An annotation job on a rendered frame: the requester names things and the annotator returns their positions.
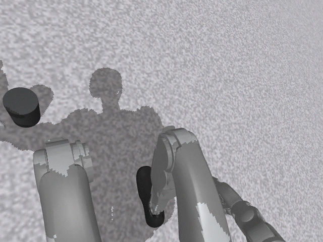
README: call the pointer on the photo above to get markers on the right robot foot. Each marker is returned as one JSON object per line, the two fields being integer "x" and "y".
{"x": 144, "y": 185}

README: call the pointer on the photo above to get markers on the right robot arm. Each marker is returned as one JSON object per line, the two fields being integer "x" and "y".
{"x": 252, "y": 223}

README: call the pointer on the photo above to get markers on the right robot hand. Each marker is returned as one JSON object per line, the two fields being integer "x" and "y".
{"x": 228, "y": 195}

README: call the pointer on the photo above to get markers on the can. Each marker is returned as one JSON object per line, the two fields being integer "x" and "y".
{"x": 23, "y": 106}

